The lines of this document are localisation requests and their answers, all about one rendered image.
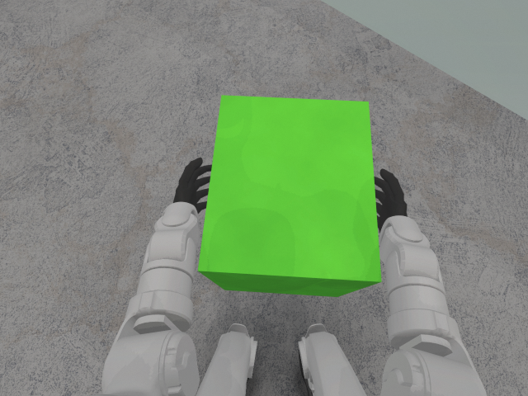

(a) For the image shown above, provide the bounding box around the left robot hand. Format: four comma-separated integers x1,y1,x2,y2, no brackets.
173,158,212,214

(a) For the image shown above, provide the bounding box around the robot thigh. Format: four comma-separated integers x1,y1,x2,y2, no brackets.
196,331,257,396
298,332,367,396

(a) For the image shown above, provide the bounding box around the right robot thigh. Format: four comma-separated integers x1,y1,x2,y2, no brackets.
298,332,367,396

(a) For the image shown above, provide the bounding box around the right robot hand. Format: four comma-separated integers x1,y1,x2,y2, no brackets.
374,168,408,232

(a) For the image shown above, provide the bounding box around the right robot upper arm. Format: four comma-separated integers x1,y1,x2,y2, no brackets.
380,347,486,396

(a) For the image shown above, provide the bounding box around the left robot thigh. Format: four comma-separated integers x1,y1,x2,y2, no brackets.
196,331,257,396

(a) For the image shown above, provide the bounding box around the carton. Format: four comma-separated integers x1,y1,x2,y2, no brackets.
198,95,382,297

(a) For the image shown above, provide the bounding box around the left robot forearm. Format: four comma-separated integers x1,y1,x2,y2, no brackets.
101,202,200,394

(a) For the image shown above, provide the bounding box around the left robot upper arm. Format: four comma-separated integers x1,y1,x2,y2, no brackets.
88,329,200,396

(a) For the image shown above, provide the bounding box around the right robot forearm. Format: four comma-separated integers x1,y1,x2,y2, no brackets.
379,215,487,396

